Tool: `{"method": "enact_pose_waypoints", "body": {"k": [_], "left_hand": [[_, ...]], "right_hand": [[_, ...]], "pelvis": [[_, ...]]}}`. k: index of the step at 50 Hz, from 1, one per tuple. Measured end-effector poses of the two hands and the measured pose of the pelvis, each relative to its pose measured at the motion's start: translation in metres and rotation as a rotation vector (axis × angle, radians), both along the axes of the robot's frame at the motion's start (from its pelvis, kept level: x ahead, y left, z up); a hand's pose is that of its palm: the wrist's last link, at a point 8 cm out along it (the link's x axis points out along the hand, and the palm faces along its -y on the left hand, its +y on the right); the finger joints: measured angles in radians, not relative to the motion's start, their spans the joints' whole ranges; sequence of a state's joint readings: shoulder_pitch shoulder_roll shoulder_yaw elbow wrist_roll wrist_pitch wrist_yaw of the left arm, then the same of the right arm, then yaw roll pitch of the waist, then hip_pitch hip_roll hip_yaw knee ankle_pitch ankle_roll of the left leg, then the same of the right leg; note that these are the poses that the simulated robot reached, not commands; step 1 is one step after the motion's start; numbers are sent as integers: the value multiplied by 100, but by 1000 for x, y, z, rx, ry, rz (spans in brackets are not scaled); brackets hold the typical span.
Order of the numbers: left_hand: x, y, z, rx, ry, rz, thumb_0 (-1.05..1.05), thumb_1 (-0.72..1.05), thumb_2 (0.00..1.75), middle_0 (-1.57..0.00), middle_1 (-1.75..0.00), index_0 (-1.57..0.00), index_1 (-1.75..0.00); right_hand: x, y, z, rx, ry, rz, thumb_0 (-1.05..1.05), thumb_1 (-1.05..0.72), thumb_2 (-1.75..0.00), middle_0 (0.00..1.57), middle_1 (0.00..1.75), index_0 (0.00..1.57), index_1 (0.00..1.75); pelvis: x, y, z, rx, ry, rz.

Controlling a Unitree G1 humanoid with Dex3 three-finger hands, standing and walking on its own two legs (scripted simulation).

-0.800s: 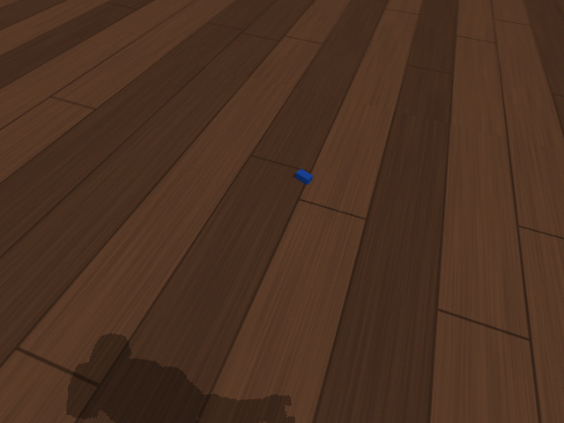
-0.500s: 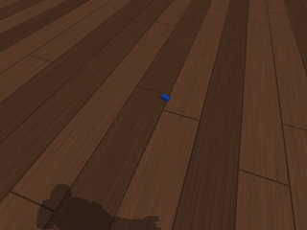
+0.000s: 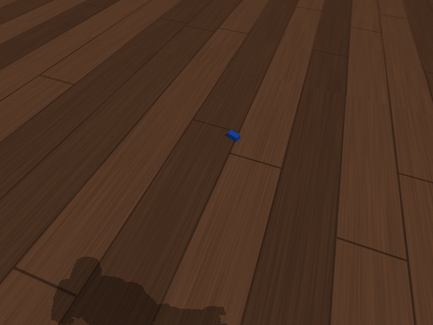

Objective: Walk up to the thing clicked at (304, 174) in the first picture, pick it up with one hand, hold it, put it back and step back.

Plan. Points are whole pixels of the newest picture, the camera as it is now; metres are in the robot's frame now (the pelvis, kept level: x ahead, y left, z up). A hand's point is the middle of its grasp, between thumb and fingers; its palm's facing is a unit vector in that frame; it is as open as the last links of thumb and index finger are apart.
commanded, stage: stand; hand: left
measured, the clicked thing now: (233, 135) +1.36 -0.10 -0.76
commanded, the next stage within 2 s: walk up in 0.32 s
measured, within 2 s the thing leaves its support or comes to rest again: neither
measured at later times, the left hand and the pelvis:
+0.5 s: hand out of the picture +0.10 +0.26 -0.16, palm faces -0.16 -0.92 -0.36, open 7.4 cm; pelvis +0.02 -0.01 -0.01, yaw -8 degrees
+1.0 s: hand (121, 252) +0.31 +0.23 -0.17, palm faces -0.32 -0.87 -0.38, open 7.4 cm; pelvis +0.21 -0.03 -0.03, yaw -19 degrees
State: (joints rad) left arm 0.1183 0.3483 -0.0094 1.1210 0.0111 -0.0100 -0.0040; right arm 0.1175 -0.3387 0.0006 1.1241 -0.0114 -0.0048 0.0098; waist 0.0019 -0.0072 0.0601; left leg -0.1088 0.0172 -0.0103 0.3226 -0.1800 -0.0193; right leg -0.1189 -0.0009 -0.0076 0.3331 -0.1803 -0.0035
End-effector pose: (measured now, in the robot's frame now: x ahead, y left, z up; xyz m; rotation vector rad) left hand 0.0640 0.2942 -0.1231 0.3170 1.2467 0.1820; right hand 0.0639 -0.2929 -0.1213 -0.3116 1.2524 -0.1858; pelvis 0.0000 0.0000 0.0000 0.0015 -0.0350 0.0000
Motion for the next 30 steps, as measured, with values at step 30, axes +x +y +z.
{"method": "enact_pose_waypoints", "body": {"k": [30], "left_hand": [[90, -5, 18, 66, -45, -198, 0, 90, 90, -20, -29, -20, -30]], "right_hand": [[-10, -72, -7, -41, -124, -155, 0, -90, -90, 20, 30, 21, 30]], "pelvis": [[46, -29, -20, 25, -16, -188]]}}
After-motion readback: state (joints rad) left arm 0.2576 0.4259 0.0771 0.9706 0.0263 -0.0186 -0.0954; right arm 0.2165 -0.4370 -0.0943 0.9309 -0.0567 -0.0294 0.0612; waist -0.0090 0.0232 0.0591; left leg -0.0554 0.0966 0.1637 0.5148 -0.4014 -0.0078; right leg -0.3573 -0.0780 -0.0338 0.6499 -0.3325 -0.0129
